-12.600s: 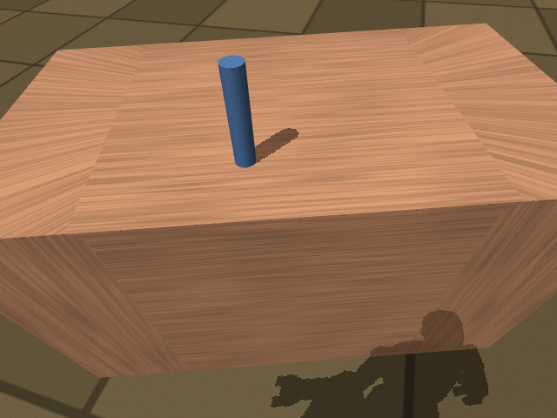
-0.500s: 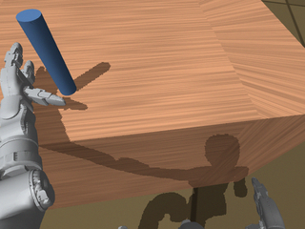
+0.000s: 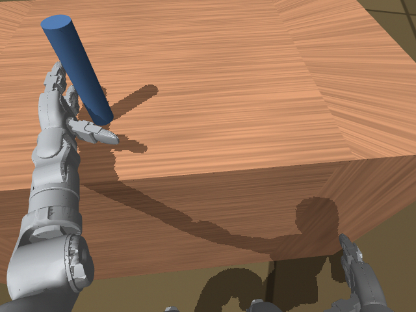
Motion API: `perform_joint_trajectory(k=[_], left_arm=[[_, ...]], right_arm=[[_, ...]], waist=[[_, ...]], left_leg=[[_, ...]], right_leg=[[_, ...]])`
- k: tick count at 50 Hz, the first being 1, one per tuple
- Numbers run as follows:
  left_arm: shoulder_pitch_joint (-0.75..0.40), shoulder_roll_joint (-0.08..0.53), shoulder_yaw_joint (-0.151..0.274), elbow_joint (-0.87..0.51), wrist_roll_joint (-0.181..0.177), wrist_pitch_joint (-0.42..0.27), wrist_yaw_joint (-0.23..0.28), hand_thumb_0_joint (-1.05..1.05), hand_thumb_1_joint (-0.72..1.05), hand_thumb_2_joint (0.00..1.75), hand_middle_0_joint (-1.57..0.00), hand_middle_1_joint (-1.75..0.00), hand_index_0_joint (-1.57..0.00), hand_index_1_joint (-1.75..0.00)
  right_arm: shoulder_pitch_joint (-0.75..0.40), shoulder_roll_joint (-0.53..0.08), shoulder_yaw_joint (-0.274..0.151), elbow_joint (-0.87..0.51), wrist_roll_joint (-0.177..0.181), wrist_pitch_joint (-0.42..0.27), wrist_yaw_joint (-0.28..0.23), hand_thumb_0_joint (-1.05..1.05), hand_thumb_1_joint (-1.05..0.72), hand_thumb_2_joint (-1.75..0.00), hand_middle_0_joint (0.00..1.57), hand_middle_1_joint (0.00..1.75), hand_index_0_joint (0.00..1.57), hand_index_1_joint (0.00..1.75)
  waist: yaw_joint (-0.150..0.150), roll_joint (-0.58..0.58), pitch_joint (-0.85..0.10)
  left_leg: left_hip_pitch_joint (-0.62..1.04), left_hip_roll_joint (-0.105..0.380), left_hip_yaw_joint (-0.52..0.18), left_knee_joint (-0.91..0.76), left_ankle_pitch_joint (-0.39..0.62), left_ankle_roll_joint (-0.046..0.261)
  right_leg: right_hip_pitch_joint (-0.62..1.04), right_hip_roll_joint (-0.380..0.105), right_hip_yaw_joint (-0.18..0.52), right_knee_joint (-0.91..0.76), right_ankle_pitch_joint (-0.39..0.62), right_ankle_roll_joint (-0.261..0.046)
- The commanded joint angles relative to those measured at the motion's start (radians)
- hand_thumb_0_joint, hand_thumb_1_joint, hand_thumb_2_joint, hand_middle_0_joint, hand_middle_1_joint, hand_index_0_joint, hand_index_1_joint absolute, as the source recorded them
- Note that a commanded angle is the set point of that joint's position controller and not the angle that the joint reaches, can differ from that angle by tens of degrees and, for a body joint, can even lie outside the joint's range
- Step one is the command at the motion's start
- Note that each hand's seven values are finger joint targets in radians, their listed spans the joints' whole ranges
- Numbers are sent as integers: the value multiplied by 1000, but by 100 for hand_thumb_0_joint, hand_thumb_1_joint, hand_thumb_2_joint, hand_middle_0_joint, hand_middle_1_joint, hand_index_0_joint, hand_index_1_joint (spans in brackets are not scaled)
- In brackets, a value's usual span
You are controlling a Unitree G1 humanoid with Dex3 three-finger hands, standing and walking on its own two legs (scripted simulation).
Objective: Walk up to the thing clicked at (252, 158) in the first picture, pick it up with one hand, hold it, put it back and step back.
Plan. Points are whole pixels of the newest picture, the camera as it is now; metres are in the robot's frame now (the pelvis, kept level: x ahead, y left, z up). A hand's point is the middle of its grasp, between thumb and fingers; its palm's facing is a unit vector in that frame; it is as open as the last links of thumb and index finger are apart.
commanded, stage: rest palm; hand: left
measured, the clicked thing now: (84, 78) +0.51 +0.21 +0.17
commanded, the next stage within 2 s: close in 0.02 s
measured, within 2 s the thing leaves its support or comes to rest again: leaves its support in 1.22 s
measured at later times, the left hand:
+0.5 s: hand (90, 92) +0.51 +0.21 +0.14, palm faces +0.20 -0.98 +0.01, open 15.2 cm
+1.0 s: hand (95, 103) +0.50 +0.20 +0.12, palm faces +0.20 -0.98 +0.00, open 6.3 cm
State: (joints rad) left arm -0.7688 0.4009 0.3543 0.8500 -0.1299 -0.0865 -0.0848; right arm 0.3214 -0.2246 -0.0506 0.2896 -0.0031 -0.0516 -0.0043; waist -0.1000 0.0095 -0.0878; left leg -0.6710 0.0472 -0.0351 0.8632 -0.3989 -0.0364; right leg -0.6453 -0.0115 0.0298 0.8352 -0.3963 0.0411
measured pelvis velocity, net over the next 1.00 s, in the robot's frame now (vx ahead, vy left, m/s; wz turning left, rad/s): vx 0.02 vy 0.00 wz -0.02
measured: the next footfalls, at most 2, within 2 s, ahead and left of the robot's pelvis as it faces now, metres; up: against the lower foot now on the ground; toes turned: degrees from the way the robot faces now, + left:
none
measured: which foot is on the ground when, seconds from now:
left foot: down 0.00-1.00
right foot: down 0.00-1.00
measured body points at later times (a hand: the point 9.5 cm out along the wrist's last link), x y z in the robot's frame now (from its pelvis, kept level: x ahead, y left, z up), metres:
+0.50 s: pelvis -0.01 +0.00 -0.01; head +0.07 +0.01 +0.44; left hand +0.49 +0.26 +0.14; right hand +0.14 -0.27 -0.04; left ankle +0.01 +0.14 -0.70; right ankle +0.01 -0.15 -0.70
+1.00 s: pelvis +0.02 +0.00 +0.00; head +0.09 +0.01 +0.44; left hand +0.48 +0.26 +0.12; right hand +0.16 -0.26 -0.06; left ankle +0.01 +0.14 -0.70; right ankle +0.01 -0.15 -0.70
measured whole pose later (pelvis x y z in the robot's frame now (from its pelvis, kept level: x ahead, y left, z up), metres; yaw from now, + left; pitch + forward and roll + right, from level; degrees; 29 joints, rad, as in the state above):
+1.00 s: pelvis +0.02 +0.00 +0.00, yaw -1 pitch +15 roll -1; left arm -0.76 0.39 0.39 0.85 -0.10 -0.14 -0.04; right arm 0.34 -0.22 -0.07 0.24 -0.01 0.01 0.02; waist -0.10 0.02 -0.12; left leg -0.71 0.05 -0.02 0.89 -0.44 -0.03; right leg -0.69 -0.01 0.04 0.85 -0.42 0.05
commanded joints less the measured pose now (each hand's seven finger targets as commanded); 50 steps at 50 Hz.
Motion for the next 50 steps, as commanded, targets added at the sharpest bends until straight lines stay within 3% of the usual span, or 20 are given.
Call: perform_joint_trajectory(k=[1, 4, 7, 10, 12, 17, 18, 20, 22, 24, 26, 30, 31, 32, 33, 35, 37, 41, 45, 50], left_arm=[[-481, 249, 30, -158, 13, -81, 26, 0, -61, 0, -11, -2, -11, -2], [-540, 255, 40, -171, 18, -104, 40, 0, -61, 0, -11, -1, -11, -1], [-489, 242, 51, -57, 20, -119, 46, 0, -61, 0, -19, -7, -20, -6], [-613, 341, 74, -179, 37, -151, 55, 0, -61, 2, -31, -17, -33, -15], [-628, 374, 94, -153, 33, -150, 60, 0, -60, 3, -35, -20, -37, -18], [-636, 325, 58, -75, 47, -138, 50, 0, -54, 13, -46, -30, -48, -29], [-650, 309, 44, -77, 49, -134, 43, 0, -49, 15, -49, -32, -50, -31], [-618, 298, 39, 29, 53, -122, 34, 0, -48, 20, -53, -36, -55, -35], [-617, 299, 40, 67, 55, -118, 26, 0, -42, 25, -58, -41, -60, -40], [-611, 355, 66, 48, 51, -122, 20, 0, -39, 29, -63, -47, -65, -46], [-658, 339, 54, -8, 45, -129, 10, 0, -33, 37, -71, -54, -72, -53], [-644, 314, 37, -40, 37, -121, 7, 0, -19, 49, -84, -67, -85, -66], [-702, 268, 3, -139, 29, -128, 6, 0, -16, 52, -88, -71, -89, -70], [-649, 295, 28, -83, 30, -118, 12, 0, -15, 57, -93, -76, -94, -76], [-639, 267, 4, -123, 29, -114, 17, 0, -13, 59, -95, -79, -97, -78], [-539, 275, 29, -48, 37, -95, 33, 0, -10, 64, -101, -86, -102, -85], [-563, 264, 25, -139, 36, -100, 49, 0, -5, 69, -105, -90, -106, -89], [-433, 260, 74, -135, 29, -101, 64, 0, 9, 80, -118, -103, -120, -102], [-429, 253, 63, -217, 30, -115, 49, 0, 23, 96, -131, -119, -133, -118], [-430, 251, 41, -219, 30, -115, 32, 0, 49, 122, -146, -142, -147, -141]], right_arm=[[-2, -154, -92, -167, -6, -43, -14, 0, 55, -5, 5, 5, 5, 5], [-39, -129, -72, -210, -6, -48, -12, 0, 55, -5, 5, 5, 5, 5], [-45, -142, -81, -221, -12, -49, -11, 0, 54, -4, 5, 5, 5, 5], [-37, -111, -52, -261, -13, -46, -14, 0, 55, -4, 5, 5, 5, 5], [-26, -162, -100, -266, -14, -43, -24, 0, 55, -4, 5, 5, 5, 5], [-2, -146, -85, -219, -18, -42, -25, 0, 54, -4, 5, 5, 5, 5], [-13, -112, -46, -216, -16, -43, -21, 0, 54, -4, 5, 5, 5, 5], [-32, -154, -83, -243, -16, -46, -25, 0, 54, -4, 5, 5, 5, 5], [-9, -134, -51, -228, -19, -45, -17, 0, 54, -4, 5, 5, 5, 5], [1, -148, -73, -224, -14, -42, -17, 0, 54, -4, 5, 5, 5, 5], [9, -135, -53, -246, -15, -42, -8, 0, 54, -4, 5, 5, 5, 5], [26, -157, -73, -216, -16, -38, -8, 0, 53, -4, 5, 5, 5, 5], [2, -104, -32, -227, -13, -40, -2, 0, 53, -4, 5, 5, 5, 5], [0, -149, -72, -236, -13, -37, -8, 0, 52, -5, 5, 5, 5, 5], [9, -157, -82, -255, -10, -38, -8, 0, 53, -5, 5, 5, 5, 5], [25, -173, -88, -230, -12, -28, -8, 0, 53, -4, 5, 5, 5, 5], [23, -154, -85, -213, -10, -22, -2, 0, 54, -4, 5, 5, 5, 5], [29, -138, -81, -217, -5, -7, 9, 0, 54, -4, 5, 5, 5, 5], [36, -126, -82, -219, -6, 9, 19, 0, 54, -4, 5, 5, 5, 5], [6, -130, -83, -196, -5, 13, 19, 0, 54, -5, 5, 5, 5, 5]], waist=[[-16, 62, -375], [-12, 49, -377], [-15, 4, -335], [-15, 45, -474], [-27, 41, -478], [-55, 82, -458], [-51, 99, -457], [-73, 71, -412], [-69, 69, -415], [-55, 92, -419], [-61, 101, -480], [-53, 126, -512], [-43, 159, -550], [-44, 135, -559], [-53, 119, -568], [-36, 96, -508], [-23, 126, -498], [0, 55, -455], [-1, 65, -473], [-15, 76, -457]], left_leg=[[218, -27, 40, -95, 231, 44], [184, -28, 39, -94, 194, 44], [131, -28, 38, -101, 114, 47], [161, -32, 45, -85, 174, 47], [165, -33, 47, -77, 195, 49], [199, -28, 45, -67, 220, 48], [210, -28, 45, -67, 219, 47], [199, -21, 40, -73, 195, 46], [182, -21, 39, -72, 198, 45], [174, -24, 41, -66, 223, 44], [209, -17, 33, -60, 298, 42], [277, -6, 26, -54, 370, 36], [300, -8, 26, -50, 403, 34], [307, -6, 27, -45, 410, 37], [306, -4, 24, -46, 434, 38], [281, -4, 28, -52, 424, 37], [282, -6, 27, -56, 432, 33], [212, -10, 29, -58, 443, 39], [229, -14, 38, -42, 504, 43], [230, -15, 40, -34, 455, 48]], right_leg=[[115, 22, -42, -108, 259, -33], [111, 25, -42, -107, 226, -33], [90, 27, -41, -112, 149, -33], [155, 23, -30, -99, 217, -29], [170, 23, -26, -95, 246, -26], [96, 29, -26, -91, 269, -30], [78, 29, -28, -94, 262, -33], [38, 37, -35, -98, 228, -37], [46, 36, -38, -97, 229, -37], [55, 35, -37, -89, 249, -39], [77, 40, -46, -74, 308, -43], [63, 45, -54, -70, 340, -45], [75, 43, -55, -64, 366, -45], [80, 44, -55, -67, 373, -41], [99, 42, -55, -63, 401, -42], [96, 44, -55, -67, 389, -42], [94, 45, -60, -66, 382, -45], [150, 43, -59, -54, 416, -43], [168, 39, -51, -42, 485, -36], [127, 32, -44, -44, 449, -33]])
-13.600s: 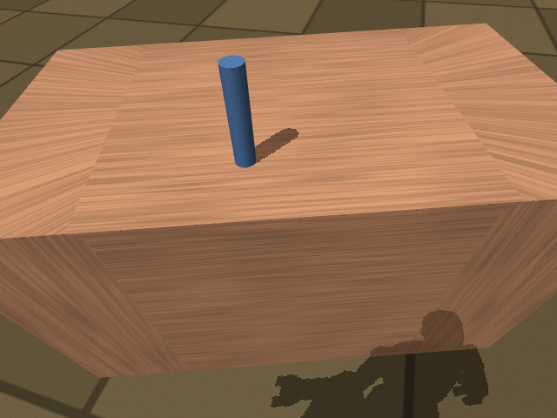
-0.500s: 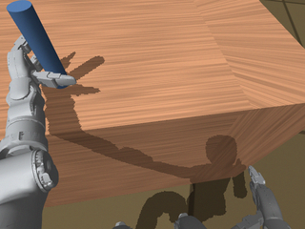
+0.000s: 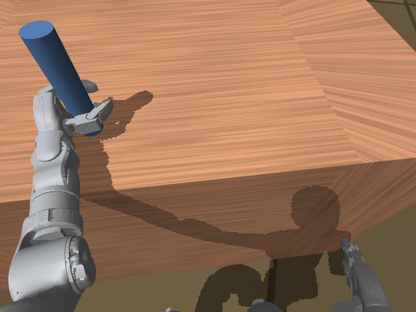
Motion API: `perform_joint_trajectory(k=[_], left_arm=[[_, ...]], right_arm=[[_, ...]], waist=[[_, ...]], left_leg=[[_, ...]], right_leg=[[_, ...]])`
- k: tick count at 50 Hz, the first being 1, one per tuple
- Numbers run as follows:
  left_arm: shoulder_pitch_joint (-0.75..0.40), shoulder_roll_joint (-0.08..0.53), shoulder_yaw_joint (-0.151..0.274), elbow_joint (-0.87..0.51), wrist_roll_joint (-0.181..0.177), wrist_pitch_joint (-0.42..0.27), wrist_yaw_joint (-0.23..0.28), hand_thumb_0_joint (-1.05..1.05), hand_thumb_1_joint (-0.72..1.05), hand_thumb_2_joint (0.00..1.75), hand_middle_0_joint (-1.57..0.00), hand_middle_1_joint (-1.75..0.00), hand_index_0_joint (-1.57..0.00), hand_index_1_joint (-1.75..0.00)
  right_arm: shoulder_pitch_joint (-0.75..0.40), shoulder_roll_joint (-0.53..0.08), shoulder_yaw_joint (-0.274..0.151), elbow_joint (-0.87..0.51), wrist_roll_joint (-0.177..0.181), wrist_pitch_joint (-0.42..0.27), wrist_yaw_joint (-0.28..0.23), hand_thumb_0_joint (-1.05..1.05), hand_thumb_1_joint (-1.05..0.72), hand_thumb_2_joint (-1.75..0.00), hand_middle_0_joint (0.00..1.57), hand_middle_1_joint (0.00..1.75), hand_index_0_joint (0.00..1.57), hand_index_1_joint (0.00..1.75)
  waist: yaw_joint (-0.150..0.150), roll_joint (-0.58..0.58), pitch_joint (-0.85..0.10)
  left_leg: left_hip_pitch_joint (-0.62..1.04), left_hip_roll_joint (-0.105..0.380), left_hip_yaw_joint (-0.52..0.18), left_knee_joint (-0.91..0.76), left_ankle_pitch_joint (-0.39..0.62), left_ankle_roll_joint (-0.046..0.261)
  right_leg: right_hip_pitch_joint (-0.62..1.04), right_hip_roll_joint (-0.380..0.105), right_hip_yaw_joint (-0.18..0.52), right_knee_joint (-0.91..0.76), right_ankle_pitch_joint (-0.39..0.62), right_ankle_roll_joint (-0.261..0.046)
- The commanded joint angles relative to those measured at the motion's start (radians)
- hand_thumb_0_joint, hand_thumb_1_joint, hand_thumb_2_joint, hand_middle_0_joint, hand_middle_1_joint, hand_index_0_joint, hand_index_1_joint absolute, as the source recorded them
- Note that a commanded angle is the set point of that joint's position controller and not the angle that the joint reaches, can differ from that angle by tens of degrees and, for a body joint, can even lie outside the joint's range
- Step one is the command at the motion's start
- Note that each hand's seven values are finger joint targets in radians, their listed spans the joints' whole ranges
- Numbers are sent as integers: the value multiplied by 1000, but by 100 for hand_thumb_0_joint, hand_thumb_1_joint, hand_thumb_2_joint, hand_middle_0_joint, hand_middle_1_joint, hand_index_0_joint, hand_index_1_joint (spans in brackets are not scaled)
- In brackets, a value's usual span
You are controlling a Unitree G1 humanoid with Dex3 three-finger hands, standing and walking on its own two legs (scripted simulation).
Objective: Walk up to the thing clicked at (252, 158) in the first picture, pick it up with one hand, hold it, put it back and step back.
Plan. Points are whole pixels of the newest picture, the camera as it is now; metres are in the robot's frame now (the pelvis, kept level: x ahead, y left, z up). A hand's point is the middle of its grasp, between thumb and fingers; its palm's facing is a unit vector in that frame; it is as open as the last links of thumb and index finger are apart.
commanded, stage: settle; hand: left
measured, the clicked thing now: (70, 88) +0.48 +0.22 +0.18
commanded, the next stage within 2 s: lift in 0.90 s
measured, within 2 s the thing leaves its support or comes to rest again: leaves its support in 0.22 s
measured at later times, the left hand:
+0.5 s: hand (75, 97) +0.46 +0.21 +0.17, palm faces +0.19 -0.98 -0.01, open 5.4 cm
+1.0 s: hand (69, 77) +0.47 +0.20 +0.20, palm faces +0.19 -0.98 +0.00, open 5.4 cm
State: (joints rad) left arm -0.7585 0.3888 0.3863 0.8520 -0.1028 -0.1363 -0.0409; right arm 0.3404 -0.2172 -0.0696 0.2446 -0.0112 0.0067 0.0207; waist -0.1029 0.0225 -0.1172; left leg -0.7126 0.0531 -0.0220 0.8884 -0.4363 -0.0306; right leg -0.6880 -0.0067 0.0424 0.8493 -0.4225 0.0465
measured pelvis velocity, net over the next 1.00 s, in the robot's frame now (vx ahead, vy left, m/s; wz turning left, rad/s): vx -0.02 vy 0.00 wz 0.00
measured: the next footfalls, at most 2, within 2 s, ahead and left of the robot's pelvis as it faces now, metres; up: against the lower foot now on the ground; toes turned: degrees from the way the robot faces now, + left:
none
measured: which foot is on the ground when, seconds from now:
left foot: down 0.00-1.00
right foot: down 0.00-1.00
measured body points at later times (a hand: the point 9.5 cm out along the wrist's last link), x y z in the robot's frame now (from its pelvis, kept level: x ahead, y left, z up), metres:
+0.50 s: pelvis -0.02 +0.00 +0.01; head +0.03 +0.00 +0.45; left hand +0.44 +0.26 +0.17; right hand +0.13 -0.26 -0.04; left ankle -0.01 +0.14 -0.69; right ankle -0.01 -0.15 -0.69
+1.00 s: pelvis -0.02 +0.00 +0.01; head +0.02 +0.00 +0.46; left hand +0.45 +0.26 +0.20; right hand +0.13 -0.25 -0.05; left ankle -0.01 +0.14 -0.69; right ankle -0.01 -0.15 -0.69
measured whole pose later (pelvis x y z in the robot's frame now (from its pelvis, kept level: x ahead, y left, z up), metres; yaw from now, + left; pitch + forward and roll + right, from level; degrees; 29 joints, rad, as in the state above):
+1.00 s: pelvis -0.02 +0.00 +0.01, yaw +0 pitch +10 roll -1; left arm -0.93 0.44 0.34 0.94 -0.11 0.01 -0.04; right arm 0.30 -0.21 -0.04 0.39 0.02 -0.06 -0.03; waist -0.09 0.03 -0.10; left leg -0.59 0.05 -0.01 0.79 -0.37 -0.03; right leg -0.57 -0.01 0.05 0.75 -0.36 0.05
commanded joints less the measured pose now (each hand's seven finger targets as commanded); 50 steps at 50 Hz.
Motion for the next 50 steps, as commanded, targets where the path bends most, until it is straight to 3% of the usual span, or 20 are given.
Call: perform_joint_trajectory(k=[1, 3, 5, 8, 12, 16, 18, 20, 21, 23, 26, 31, 32, 34, 36, 38, 40, 46, 47, 50], left_arm=[[-432, 263, 14, -196, -1, -62, -15, 0, 57, 130, -138, -138, -139, -140], [-456, 245, -11, -219, -5, -61, -27, 0, 66, 134, -136, -137, -135, -139], [-454, 244, -16, -243, -9, -53, -34, 0, 74, 138, -138, -139, -137, -141], [-484, 300, 14, -282, -21, -46, -37, 0, 78, 142, -140, -143, -139, -145], [-553, 281, -15, -313, -21, -34, -23, 0, 60, 136, -143, -145, -143, -146], [-547, 294, -4, -266, -18, -12, -10, 0, 61, 135, -143, -145, -143, -146], [-490, 274, -10, -152, -6, 14, -12, 0, 63, 135, -142, -144, -143, -145], [-528, 259, -24, -169, -6, 24, -14, 0, 63, 136, -143, -145, -143, -145], [-525, 285, -11, -161, -8, 28, -17, 0, 62, 136, -144, -145, -144, -146], [-594, 283, -13, -220, -15, 25, -16, 0, 63, 137, -143, -145, -144, -146], [-580, 287, -6, -181, -21, 32, -13, 0, 63, 138, -142, -145, -143, -146], [-677, 306, -16, -255, -15, 30, -8, 0, 63, 140, -144, -147, -144, -148], [-634, 300, -12, -178, -16, 41, -3, 0, 63, 140, -143, -147, -144, -148], [-689, 284, -28, -234, -16, 32, 0, 0, 63, 141, -143, -147, -144, -148], [-650, 305, -11, -173, -18, 39, 4, 0, 63, 141, -142, -146, -142, -147], [-656, 292, -20, -184, -17, 46, 3, 0, 65, 141, -142, -146, -143, -147], [-647, 297, -24, -163, -9, 59, 7, 0, 62, 141, -141, -146, -142, -147], [-656, 274, -34, -112, -12, 81, 0, 0, 62, 142, -142, -147, -143, -148], [-677, 269, -39, -144, -13, 75, -4, 0, 61, 141, -141, -145, -142, -147], [-689, 295, -22, -140, -18, 81, 2, 0, 63, 141, -140, -145, -141, -146]], right_arm=[[-13, -145, -65, -157, 4, -47, -9, 0, 55, -5, 5, 5, 5, 5], [-5, -165, -83, -169, 4, -48, -13, 0, 55, -5, 5, 5, 5, 5], [23, -135, -40, -188, 5, -44, -11, 0, 56, -5, 5, 5, 5, 5], [19, -158, -59, -175, 13, -38, -20, 0, 56, -5, 5, 5, 5, 5], [-25, -127, -32, -165, 16, -44, -29, 0, 55, -5, 5, 5, 5, 5], [-15, -124, -33, -140, 20, -50, -39, 0, 56, -4, 5, 5, 5, 5], [-16, -163, -62, -152, 19, -52, -43, 0, 57, -4, 5, 5, 5, 5], [-20, -121, -25, -127, 22, -57, -36, 0, 57, -4, 5, 5, 5, 5], [-30, -149, -56, -130, 24, -59, -40, 0, 57, -4, 5, 5, 5, 5], [-41, -109, -13, -149, 25, -69, -33, 0, 57, -4, 5, 5, 5, 5], [-41, -140, -49, -126, 27, -75, -44, 0, 57, -4, 5, 5, 5, 5], [-67, -132, -37, -115, 28, -86, -52, 0, 57, -5, 5, 5, 5, 5], [-74, -178, -71, -120, 27, -90, -59, 0, 57, -5, 5, 5, 5, 5], [-81, -107, -4, -98, 28, -97, -55, 0, 57, -5, 5, 5, 5, 5], [-99, -155, -50, -99, 29, -100, -69, 0, 57, -5, 5, 5, 5, 5], [-49, -134, -23, -70, 27, -102, -66, 0, 57, -5, 5, 5, 5, 5], [-44, -145, -44, -38, 29, -101, -68, 0, 57, -4, 5, 5, 5, 5], [-76, -138, -30, -24, 32, -117, -60, 0, 57, -5, 5, 5, 5, 5], [-88, -112, -4, -9, 31, -121, -56, 0, 58, -4, 5, 5, 5, 5], [-83, -146, -36, -20, 31, -125, -62, 0, 57, -5, 5, 5, 5, 5]], waist=[[-15, 54, -435], [-27, 67, -472], [-18, 65, -501], [-11, 58, -507], [-1, 71, -437], [-3, 48, -371], [-16, 14, -352], [-1, 33, -338], [-1, 35, -327], [6, 37, -351], [8, 26, -348], [12, 76, -424], [1, 48, -404], [12, 59, -393], [4, 16, -379], [1, 26, -376], [5, 62, -352], [-2, 48, -325], [9, 64, -314], [5, 47, -370]], left_leg=[[281, -22, 29, -55, 478, 43], [317, -20, 26, -54, 489, 42], [329, -21, 26, -54, 511, 42], [312, -25, 28, -63, 495, 43], [323, -25, 27, -83, 440, 42], [269, -37, 42, -114, 332, 44], [283, -35, 42, -125, 317, 46], [277, -37, 41, -141, 288, 42], [276, -38, 41, -144, 275, 42], [274, -36, 37, -154, 261, 39], [284, -34, 35, -164, 251, 38], [343, -31, 33, -159, 324, 33], [353, -28, 33, -166, 303, 32], [343, -30, 32, -175, 277, 31], [335, -31, 37, -179, 268, 36], [333, -32, 37, -183, 277, 36], [347, -33, 41, -191, 280, 32], [364, -23, 35, -198, 321, 28], [353, -22, 30, -207, 307, 25], [376, -26, 39, -194, 352, 30]], right_leg=[[164, 27, -53, -61, 468, -37], [161, 25, -53, -60, 470, -39], [195, 23, -56, -64, 497, -38], [239, 17, -50, -66, 526, -34], [190, 20, -57, -89, 435, -36], [215, 15, -42, -122, 374, -31], [190, 20, -48, -135, 347, -32], [191, 22, -55, -139, 309, -37], [180, 23, -56, -146, 294, -37], [203, 25, -62, -146, 276, -40], [201, 27, -62, -150, 263, -40], [220, 26, -60, -146, 323, -43], [208, 28, -61, -154, 303, -44], [216, 27, -63, -163, 279, -44], [226, 27, -61, -174, 276, -38], [229, 26, -60, -178, 291, -38], [209, 28, -60, -182, 286, -43], [197, 35, -69, -187, 307, -47], [193, 36, -71, -189, 290, -49], [239, 32, -65, -187, 342, -42]])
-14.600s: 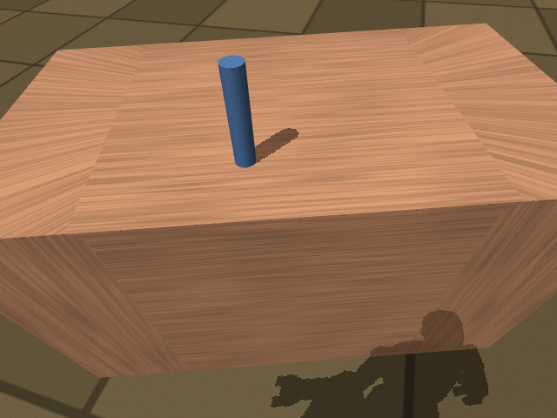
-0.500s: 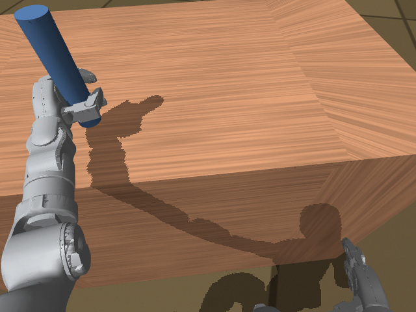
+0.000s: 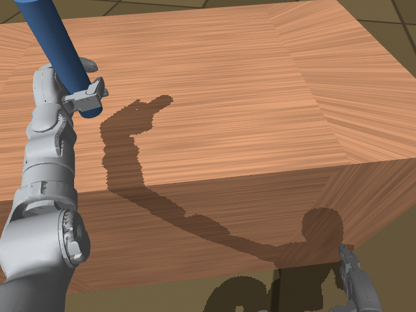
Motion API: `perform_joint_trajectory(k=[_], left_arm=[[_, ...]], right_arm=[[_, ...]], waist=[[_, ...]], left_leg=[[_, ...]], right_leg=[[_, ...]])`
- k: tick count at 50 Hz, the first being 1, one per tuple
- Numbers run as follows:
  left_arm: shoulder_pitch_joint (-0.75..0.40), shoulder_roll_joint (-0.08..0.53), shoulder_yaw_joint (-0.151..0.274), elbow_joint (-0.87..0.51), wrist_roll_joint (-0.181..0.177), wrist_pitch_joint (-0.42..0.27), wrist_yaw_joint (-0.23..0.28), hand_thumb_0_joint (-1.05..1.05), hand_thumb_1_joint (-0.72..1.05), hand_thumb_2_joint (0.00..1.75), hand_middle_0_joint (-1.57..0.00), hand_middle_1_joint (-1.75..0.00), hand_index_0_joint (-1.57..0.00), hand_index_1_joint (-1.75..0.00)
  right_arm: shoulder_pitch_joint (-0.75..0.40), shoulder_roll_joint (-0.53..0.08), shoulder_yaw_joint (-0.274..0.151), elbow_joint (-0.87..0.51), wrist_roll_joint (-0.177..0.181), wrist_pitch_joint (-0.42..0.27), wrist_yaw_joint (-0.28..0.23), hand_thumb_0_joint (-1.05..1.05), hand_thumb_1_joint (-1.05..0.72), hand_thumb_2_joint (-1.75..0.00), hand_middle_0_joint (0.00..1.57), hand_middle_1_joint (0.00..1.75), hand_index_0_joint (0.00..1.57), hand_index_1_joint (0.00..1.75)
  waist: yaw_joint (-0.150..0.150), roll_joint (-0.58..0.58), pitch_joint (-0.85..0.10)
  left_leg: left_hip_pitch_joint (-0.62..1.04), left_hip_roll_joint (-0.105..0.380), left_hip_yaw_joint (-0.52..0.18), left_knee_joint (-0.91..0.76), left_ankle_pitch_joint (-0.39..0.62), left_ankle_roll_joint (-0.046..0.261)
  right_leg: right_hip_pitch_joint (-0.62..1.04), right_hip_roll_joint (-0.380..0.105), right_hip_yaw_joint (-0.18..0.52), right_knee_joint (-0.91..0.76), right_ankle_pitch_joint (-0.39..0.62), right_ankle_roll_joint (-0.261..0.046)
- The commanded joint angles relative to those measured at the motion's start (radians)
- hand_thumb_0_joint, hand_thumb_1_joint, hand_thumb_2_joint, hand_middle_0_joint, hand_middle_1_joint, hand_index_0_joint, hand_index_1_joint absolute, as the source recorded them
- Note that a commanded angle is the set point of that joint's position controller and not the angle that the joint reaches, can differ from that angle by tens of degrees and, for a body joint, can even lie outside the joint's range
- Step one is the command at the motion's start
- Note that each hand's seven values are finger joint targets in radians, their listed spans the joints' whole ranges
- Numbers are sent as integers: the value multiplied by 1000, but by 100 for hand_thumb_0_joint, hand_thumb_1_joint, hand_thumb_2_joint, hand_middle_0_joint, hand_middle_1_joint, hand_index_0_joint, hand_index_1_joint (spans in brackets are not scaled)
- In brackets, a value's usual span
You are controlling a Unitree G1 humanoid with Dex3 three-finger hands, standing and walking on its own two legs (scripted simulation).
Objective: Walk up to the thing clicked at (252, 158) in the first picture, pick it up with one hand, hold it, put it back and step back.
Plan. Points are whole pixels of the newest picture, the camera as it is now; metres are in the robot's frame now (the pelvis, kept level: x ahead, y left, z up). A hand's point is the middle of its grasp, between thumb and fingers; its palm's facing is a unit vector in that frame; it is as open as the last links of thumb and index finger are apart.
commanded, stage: lift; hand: left
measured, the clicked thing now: (67, 64) +0.49 +0.22 +0.24
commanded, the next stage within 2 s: hold in 1.46 s
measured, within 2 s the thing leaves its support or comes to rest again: neither
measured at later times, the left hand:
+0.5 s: hand (75, 67) +0.46 +0.19 +0.25, palm faces +0.18 -0.98 -0.01, open 5.5 cm
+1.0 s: hand (46, 56) +0.37 +0.17 +0.32, palm faces +0.14 -0.99 +0.01, open 5.5 cm
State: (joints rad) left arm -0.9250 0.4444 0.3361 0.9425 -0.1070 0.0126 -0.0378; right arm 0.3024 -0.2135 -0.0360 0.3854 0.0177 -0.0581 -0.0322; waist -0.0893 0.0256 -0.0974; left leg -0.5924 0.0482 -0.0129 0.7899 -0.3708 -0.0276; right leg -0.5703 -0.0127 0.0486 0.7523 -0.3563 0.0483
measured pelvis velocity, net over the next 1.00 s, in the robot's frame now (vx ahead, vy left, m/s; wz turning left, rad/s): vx -0.01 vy -0.01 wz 0.04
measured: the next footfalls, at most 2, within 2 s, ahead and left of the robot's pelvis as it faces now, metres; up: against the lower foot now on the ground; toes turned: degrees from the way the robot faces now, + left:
none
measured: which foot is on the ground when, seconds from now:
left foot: down 0.00-1.00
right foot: down 0.00-1.00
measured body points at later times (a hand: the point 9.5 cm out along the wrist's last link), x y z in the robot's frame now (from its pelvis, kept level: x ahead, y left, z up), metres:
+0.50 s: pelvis +0.02 +0.00 +0.01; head +0.02 -0.02 +0.46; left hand +0.44 +0.24 +0.25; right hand +0.18 -0.25 -0.05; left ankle +0.01 +0.13 -0.71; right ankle +0.01 -0.15 -0.71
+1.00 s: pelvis -0.01 -0.01 +0.02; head -0.05 -0.04 +0.46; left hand +0.35 +0.22 +0.32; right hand +0.16 -0.26 -0.04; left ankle +0.01 +0.13 -0.71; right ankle +0.01 -0.15 -0.71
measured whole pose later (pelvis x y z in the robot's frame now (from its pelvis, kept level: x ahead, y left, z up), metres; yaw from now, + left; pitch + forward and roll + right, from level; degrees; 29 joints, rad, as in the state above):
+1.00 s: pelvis -0.01 -0.01 +0.02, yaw +2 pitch +0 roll +0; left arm -0.75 0.34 0.32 0.19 -0.20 0.66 -0.05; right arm 0.34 -0.24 -0.08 0.45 0.06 -0.13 -0.01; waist 0.01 0.06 -0.10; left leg -0.34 0.02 -0.04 0.63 -0.29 -0.04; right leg -0.33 -0.04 0.02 0.65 -0.32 0.04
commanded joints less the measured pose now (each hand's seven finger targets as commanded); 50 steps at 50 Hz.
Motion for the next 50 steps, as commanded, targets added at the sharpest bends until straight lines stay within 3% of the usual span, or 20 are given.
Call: perform_joint_trajectory(k=[1, 3, 8, 10, 11, 12, 17, 18, 20, 23, 24, 27, 29, 36, 38, 39, 42, 45, 47, 50], left_arm=[[-546, 253, 31, -278, -14, -70, 1, 0, 67, 135, -137, -144, -140, -143], [-527, 275, 43, -274, -8, -59, 4, 0, 66, 133, -137, -143, -140, -142], [-548, 244, 29, -382, -13, -60, 7, 0, 62, 133, -138, -142, -140, -142], [-488, 225, 32, -347, -19, -38, 8, 0, 62, 133, -139, -143, -141, -142], [-418, 216, 34, -295, -19, -19, 10, 0, 61, 134, -138, -144, -141, -143], [-451, 237, 31, -383, -13, -13, 12, 0, 61, 133, -137, -142, -139, -142], [-460, 152, -19, -508, -17, 53, 3, 0, 64, 135, -140, -144, -142, -144], [-439, 179, 3, -526, -22, 65, -3, 0, 64, 135, -140, -144, -142, -144], [-366, 195, 36, -522, -33, 105, -7, 0, 62, 134, -138, -143, -140, -142], [-415, 201, 34, -704, -35, 158, -8, 0, 59, 132, -136, -141, -138, -140], [-408, 182, 26, -715, -40, 182, -8, 0, 61, 133, -136, -142, -138, -141], [-329, 161, 39, -717, -52, 256, -9, 0, 62, 135, -136, -142, -138, -142], [-335, 114, -2, -766, -52, 304, -16, 0, 63, 134, -135, -141, -137, -141], [-301, 109, -2, -833, -71, 459, -37, 0, 69, 136, -134, -142, -137, -141], [-360, 145, 12, -951, -73, 481, -34, 0, 71, 135, -134, -140, -136, -140], [-366, 133, 4, -951, -76, 495, -36, 0, 70, 136, -133, -140, -135, -140], [-331, 134, 31, -963, -93, 534, -30, 0, 72, 135, -132, -139, -134, -138], [-311, 115, 28, -943, -105, 573, -18, 0, 68, 136, -133, -141, -135, -140], [-302, 118, 30, -948, -106, 589, -15, 0, 67, 136, -133, -141, -135, -140], [-311, 106, 28, -972, -111, 610, -9, 0, 66, 137, -135, -142, -137, -142]], right_arm=[[-24, -150, -70, -139, 1, -59, -7, 0, 57, -5, 5, 5, 5, 5], [-32, -177, -91, -174, 1, -59, -12, 0, 56, -5, 5, 5, 5, 5], [-45, -135, -67, -197, 6, -67, -14, 0, 55, -5, 5, 5, 5, 5], [-41, -115, -54, -183, 10, -69, -15, 0, 55, -5, 5, 5, 5, 5], [-20, -154, -89, -161, 11, -66, -18, 0, 56, -5, 5, 5, 5, 5], [-26, -159, -91, -168, 12, -65, -17, 0, 56, -5, 5, 5, 5, 5], [-35, -74, -27, -170, 18, -81, 6, 0, 56, -5, 5, 5, 5, 5], [-13, -122, -73, -181, 19, -83, 5, 0, 56, -5, 5, 5, 5, 5], [3, -135, -67, -187, 18, -82, 8, 0, 57, -4, 5, 5, 5, 5], [-8, -122, -79, -172, 24, -82, 13, 0, 57, -4, 5, 5, 5, 5], [8, -154, -114, -182, 26, -83, 9, 0, 56, -5, 5, 5, 5, 5], [-20, -141, -90, -196, 30, -89, 11, 0, 57, -4, 5, 5, 5, 5], [-39, -107, -59, -172, 33, -89, 15, 0, 57, -4, 5, 5, 5, 5], [-40, -133, -77, -160, 35, -95, 12, 0, 58, -4, 5, 5, 5, 5], [-44, -132, -82, -174, 39, -103, 14, 0, 58, -4, 5, 5, 5, 5], [-22, -145, -96, -156, 39, -106, 12, 0, 58, -4, 5, 5, 5, 5], [-42, -120, -67, -139, 44, -119, 21, 0, 59, -4, 5, 5, 5, 5], [-60, -148, -100, -134, 45, -131, 20, 0, 58, -4, 5, 5, 5, 5], [-79, -110, -56, -104, 47, -136, 27, 0, 59, -4, 5, 5, 5, 5], [-100, -117, -60, -116, 47, -147, 27, 0, 58, -4, 5, 5, 5, 5]], waist=[[-9, 73, -420], [-5, 47, -468], [12, 21, -503], [20, 8, -445], [24, 2, -394], [26, 45, -412], [43, 68, -394], [31, 51, -438], [42, 20, -405], [65, 63, -408], [46, 47, -410], [65, -3, -341], [73, 0, -288], [67, -29, -238], [78, -3, -262], [61, -10, -251], [92, -11, -213], [83, -46, -182], [106, -18, -156], [106, -36, -192]], left_leg=[[271, -20, 29, -90, 323, 26], [302, -19, 28, -76, 385, 31], [296, -23, 29, -83, 392, 32], [265, -28, 35, -96, 371, 32], [253, -30, 39, -106, 350, 31], [281, -31, 38, -111, 360, 28], [314, -33, 41, -112, 441, 26], [344, -27, 37, -109, 482, 27], [334, -28, 36, -112, 510, 29], [374, -31, 34, -128, 492, 24], [404, -29, 34, -131, 501, 26], [374, -35, 33, -154, 435, 29], [358, -42, 37, -174, 374, 28], [371, -58, 42, -205, 292, 36], [393, -63, 41, -212, 276, 34], [404, -61, 40, -215, 258, 34], [382, -59, 32, -239, 203, 31], [371, -62, 34, -247, 165, 35], [348, -66, 35, -254, 148, 32], [364, -67, 35, -251, 155, 34]], right_leg=[[127, 37, -69, -84, 306, -45], [159, 34, -70, -83, 362, -40], [223, 29, -73, -87, 387, -34], [231, 26, -71, -93, 386, -31], [218, 28, -71, -102, 358, -34], [204, 27, -72, -108, 358, -37], [234, 29, -86, -107, 420, -38], [252, 30, -88, -100, 457, -38], [278, 27, -89, -107, 490, -33], [267, 25, -97, -120, 450, -35], [258, 27, -100, -124, 456, -34], [275, 22, -104, -146, 404, -31], [257, 20, -103, -158, 351, -32], [240, 8, -101, -200, 285, -25], [244, 6, -101, -208, 261, -28], [228, 8, -102, -209, 246, -27], [226, 12, -110, -221, 179, -34], [224, 9, -105, -239, 145, -29], [224, 6, -102, -242, 124, -32], [244, 4, -100, -247, 129, -30]])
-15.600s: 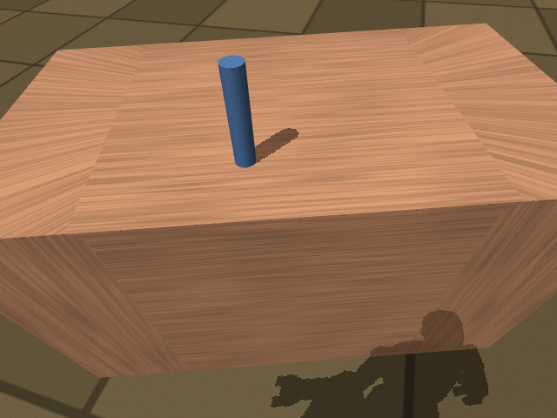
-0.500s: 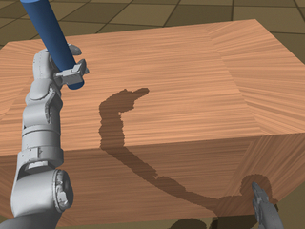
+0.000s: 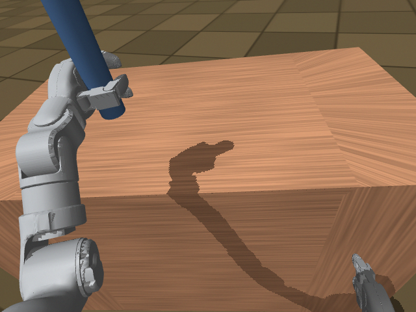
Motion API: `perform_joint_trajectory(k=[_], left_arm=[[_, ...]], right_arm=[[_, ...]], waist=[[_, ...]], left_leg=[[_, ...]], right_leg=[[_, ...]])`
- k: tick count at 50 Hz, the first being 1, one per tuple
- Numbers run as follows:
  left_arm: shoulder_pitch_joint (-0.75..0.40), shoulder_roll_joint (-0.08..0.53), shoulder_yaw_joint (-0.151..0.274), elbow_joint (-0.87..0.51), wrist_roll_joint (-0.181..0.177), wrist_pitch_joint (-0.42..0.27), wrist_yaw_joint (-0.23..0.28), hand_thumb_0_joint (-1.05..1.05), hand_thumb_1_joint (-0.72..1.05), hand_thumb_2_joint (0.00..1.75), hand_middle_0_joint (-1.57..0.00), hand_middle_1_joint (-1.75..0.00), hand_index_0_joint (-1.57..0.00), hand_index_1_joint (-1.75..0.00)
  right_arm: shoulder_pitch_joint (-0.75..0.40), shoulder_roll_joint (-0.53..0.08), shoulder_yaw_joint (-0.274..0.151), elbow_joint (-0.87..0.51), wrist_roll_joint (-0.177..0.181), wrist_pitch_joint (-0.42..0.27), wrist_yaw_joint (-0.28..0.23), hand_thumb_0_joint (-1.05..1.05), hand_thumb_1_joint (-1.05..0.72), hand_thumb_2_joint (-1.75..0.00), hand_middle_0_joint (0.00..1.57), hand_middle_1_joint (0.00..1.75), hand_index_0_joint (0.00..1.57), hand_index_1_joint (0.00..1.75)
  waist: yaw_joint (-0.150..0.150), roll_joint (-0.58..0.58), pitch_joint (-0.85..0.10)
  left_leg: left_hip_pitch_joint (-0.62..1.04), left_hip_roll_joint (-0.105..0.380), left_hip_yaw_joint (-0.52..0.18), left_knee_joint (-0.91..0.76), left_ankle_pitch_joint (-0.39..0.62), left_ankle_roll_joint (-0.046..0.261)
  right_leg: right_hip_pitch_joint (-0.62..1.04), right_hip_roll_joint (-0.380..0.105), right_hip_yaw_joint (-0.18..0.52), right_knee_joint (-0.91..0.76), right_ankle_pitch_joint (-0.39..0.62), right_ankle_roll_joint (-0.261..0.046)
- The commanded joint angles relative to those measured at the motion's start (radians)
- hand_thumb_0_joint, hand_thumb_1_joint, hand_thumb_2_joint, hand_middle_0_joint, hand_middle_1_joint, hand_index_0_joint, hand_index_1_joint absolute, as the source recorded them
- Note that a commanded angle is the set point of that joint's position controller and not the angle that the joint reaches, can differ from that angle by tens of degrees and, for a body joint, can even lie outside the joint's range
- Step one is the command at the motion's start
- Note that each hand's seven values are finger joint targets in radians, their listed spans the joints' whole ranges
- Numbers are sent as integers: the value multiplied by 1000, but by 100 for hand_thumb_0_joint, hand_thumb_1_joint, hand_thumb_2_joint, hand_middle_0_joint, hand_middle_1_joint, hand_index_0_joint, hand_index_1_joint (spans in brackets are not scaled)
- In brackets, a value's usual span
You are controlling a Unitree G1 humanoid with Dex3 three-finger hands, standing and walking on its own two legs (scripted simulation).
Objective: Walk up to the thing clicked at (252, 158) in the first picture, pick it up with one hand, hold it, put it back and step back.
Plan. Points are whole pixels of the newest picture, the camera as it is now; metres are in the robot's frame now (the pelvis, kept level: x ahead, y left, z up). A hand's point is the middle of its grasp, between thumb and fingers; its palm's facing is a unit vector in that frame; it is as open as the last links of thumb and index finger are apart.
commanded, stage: lift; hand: left
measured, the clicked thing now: (87, 57) +0.38 +0.19 +0.35
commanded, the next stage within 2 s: hold in 0.46 s
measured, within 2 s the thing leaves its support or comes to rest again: neither
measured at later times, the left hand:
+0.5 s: hand (92, 78) +0.36 +0.18 +0.33, palm faces +0.12 -0.99 +0.00, open 5.5 cm
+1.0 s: hand (88, 69) +0.35 +0.17 +0.35, palm faces +0.10 -0.99 -0.02, open 5.5 cm
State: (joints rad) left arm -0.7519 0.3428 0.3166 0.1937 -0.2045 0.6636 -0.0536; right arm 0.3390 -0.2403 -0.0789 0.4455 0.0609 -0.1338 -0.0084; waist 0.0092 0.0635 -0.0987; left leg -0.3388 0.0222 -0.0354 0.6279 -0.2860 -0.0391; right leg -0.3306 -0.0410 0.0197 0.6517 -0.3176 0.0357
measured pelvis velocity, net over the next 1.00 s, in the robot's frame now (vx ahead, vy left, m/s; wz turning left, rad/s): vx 0.00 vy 0.01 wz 0.00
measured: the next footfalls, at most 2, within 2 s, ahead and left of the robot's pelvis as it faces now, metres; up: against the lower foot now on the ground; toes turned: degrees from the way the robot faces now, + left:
none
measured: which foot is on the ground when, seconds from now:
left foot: down 0.00-1.00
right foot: down 0.00-1.00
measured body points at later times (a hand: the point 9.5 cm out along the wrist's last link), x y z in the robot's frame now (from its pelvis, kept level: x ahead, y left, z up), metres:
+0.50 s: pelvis -0.01 +0.01 +0.00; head -0.06 -0.02 +0.45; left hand +0.34 +0.23 +0.33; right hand +0.16 -0.24 -0.06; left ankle +0.03 +0.15 -0.72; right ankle +0.02 -0.14 -0.72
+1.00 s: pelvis +0.00 +0.01 +0.00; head -0.06 -0.03 +0.45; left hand +0.33 +0.23 +0.35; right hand +0.17 -0.24 -0.06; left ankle +0.03 +0.15 -0.72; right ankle +0.02 -0.14 -0.72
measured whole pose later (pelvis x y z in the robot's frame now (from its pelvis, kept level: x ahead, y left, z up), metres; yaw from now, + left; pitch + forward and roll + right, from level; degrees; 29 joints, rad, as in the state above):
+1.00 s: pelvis +0.00 +0.01 +0.00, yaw +0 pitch -2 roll +0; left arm -0.79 0.38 0.32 0.00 -0.25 0.93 -0.03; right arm 0.30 -0.24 -0.08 0.58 0.09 -0.25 0.00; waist 0.04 0.08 -0.12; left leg -0.32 0.01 -0.03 0.63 -0.29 -0.03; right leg -0.31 -0.05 0.03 0.65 -0.31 0.05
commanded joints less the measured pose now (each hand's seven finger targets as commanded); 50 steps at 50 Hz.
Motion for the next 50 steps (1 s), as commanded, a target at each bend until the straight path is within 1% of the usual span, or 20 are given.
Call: perform_joint_trajectory(k=[1, 3, 6, 7, 10, 13, 15, 17, 20, 21, 25, 30, 34, 35, 37, 38, 43, 44, 45, 50], left_arm=[[-482, 204, 40, -220, -12, -32, 9, 0, 65, 138, -136, -144, -138, -143], [-515, 222, 42, -269, -14, -22, 11, 0, 64, 136, -135, -141, -136, -141], [-513, 228, 47, -295, -22, -9, 19, 0, 68, 135, -134, -140, -136, -140], [-500, 232, 59, -278, -26, -5, 18, 0, 65, 135, -135, -141, -137, -141], [-501, 236, 56, -305, -31, 11, 19, 0, 65, 135, -134, -140, -136, -140], [-496, 233, 57, -316, -39, 34, 23, 0, 63, 136, -136, -143, -138, -142], [-490, 246, 67, -308, -36, 48, 29, 0, 63, 137, -138, -144, -140, -144], [-498, 221, 47, -297, -36, 62, 29, 0, 63, 138, -138, -144, -139, -144], [-512, 213, 36, -296, -33, 74, 26, 0, 60, 138, -138, -145, -140, -145], [-513, 239, 48, -317, -32, 82, 28, 0, 62, 137, -138, -144, -139, -144], [-534, 232, 35, -338, -35, 101, 21, 0, 55, 136, -137, -143, -139, -144], [-522, 247, 60, -327, -46, 118, 16, 0, 58, 133, -138, -144, -139, -144], [-523, 270, 76, -345, -45, 139, 20, 0, 58, 132, -137, -143, -138, -143], [-521, 245, 62, -337, -45, 144, 19, 0, 58, 132, -137, -143, -139, -143], [-531, 254, 66, -344, -45, 157, 23, 0, 57, 132, -137, -143, -139, -143], [-534, 242, 67, -343, -51, 159, 23, 0, 56, 132, -137, -143, -139, -143], [-522, 249, 60, -355, -52, 177, 15, 0, 58, 133, -138, -144, -139, -144], [-522, 234, 51, -350, -52, 179, 12, 0, 58, 134, -138, -145, -140, -145], [-520, 253, 62, -369, -50, 185, 17, 0, 59, 134, -139, -145, -141, -145], [-546, 245, 57, -396, -55, 206, 21, 0, 57, 133, -139, -145, -141, -145]], right_arm=[[-144, -93, -24, -167, 4, -76, 3, 0, 58, -4, 5, 5, 5, 5], [-137, -118, -50, -120, 4, -84, 1, 0, 58, -4, 5, 5, 5, 5], [-176, -125, -50, -141, 8, -104, -3, 0, 58, -4, 5, 5, 5, 5], [-168, -101, -26, -128, 10, -105, -5, 0, 58, -4, 5, 5, 5, 5], [-167, -117, -48, -112, 12, -116, -9, 0, 58, -4, 5, 5, 5, 5], [-164, -88, -17, -91, 16, -127, -6, 0, 58, -4, 5, 5, 5, 5], [-166, -115, -45, -86, 17, -130, -8, 0, 58, -4, 5, 5, 5, 5], [-166, -97, -21, -82, 18, -136, -5, 0, 57, -4, 5, 5, 5, 5], [-170, -107, -31, -82, 19, -148, -3, 0, 57, -5, 5, 5, 5, 5], [-162, -120, -40, -74, 20, -151, -3, 0, 57, -4, 5, 5, 5, 5], [-177, -115, -36, -69, 23, -161, -2, 0, 57, -5, 5, 5, 5, 5], [-175, -106, -21, -53, 24, -169, 1, 0, 57, -5, 5, 5, 5, 5], [-164, -140, -57, -49, 26, -164, -3, 0, 57, -5, 5, 5, 5, 5], [-161, -121, -36, -43, 25, -165, 0, 0, 57, -5, 5, 5, 5, 5], [-184, -135, -51, -57, 27, -172, 1, 0, 57, -5, 5, 5, 5, 5], [-177, -104, -20, -55, 28, -172, 4, 0, 56, -5, 5, 5, 5, 5], [-171, -110, -21, -55, 31, -174, 7, 0, 57, -5, 5, 5, 5, 5], [-170, -82, 1, -33, 31, -173, 10, 0, 57, -5, 5, 5, 5, 5], [-175, -115, -30, -45, 32, -170, 10, 0, 57, -5, 5, 5, 5, 5], [-183, -125, -45, -35, 34, -178, 10, 0, 56, -5, 5, 5, 5, 5]], waist=[[8, -73, -186], [5, -50, -210], [10, -71, -191], [13, -79, -184], [4, -94, -184], [20, -67, -171], [20, -73, -176], [11, -60, -157], [6, -47, -186], [13, -49, -181], [9, -32, -186], [16, -46, -198], [15, -52, -213], [18, -63, -195], [20, -60, -198], [25, -66, -188], [18, -57, -182], [27, -54, -172], [29, -36, -195], [21, -47, -192]], left_leg=[[103, -43, 60, -89, 67, 47], [123, -44, 59, -91, 55, 45], [107, -42, 54, -109, -13, 44], [104, -42, 54, -105, -5, 46], [109, -44, 57, -104, -17, 46], [99, -44, 57, -105, 7, 43], [107, -43, 55, -105, 21, 42], [105, -41, 54, -110, 16, 41], [129, -37, 47, -105, 54, 37], [121, -40, 49, -103, 52, 38], [134, -39, 48, -102, 69, 38], [132, -34, 39, -95, 108, 38], [149, -36, 43, -87, 127, 38], [136, -37, 43, -88, 128, 39], [135, -40, 45, -89, 118, 39], [126, -38, 44, -90, 115, 39], [132, -38, 45, -90, 115, 39], [121, -38, 43, -91, 115, 39], [130, -41, 45, -92, 118, 37], [133, -36, 40, -93, 101, 36]], right_leg=[[4, 30, -68, -148, 87, -17], [-4, 30, -65, -149, 73, -19], [-6, 33, -65, -164, 0, -18], [-4, 34, -69, -166, 7, -16], [-17, 33, -64, -173, -11, -13], [-11, 34, -70, -161, 15, -17], [-10, 35, -71, -155, 31, -17], [-19, 38, -71, -157, 34, -18], [-12, 40, -75, -145, 71, -20], [-10, 39, -74, -145, 66, -20], [-12, 41, -74, -139, 80, -21], [6, 43, -79, -131, 117, -20], [7, 43, -79, -131, 128, -20], [9, 43, -79, -131, 129, -19], [9, 40, -76, -134, 122, -18], [10, 41, -78, -134, 117, -18], [-2, 42, -76, -130, 120, -20], [-5, 41, -78, -128, 118, -20], [2, 40, -75, -127, 121, -23], [-7, 45, -78, -130, 102, -21]])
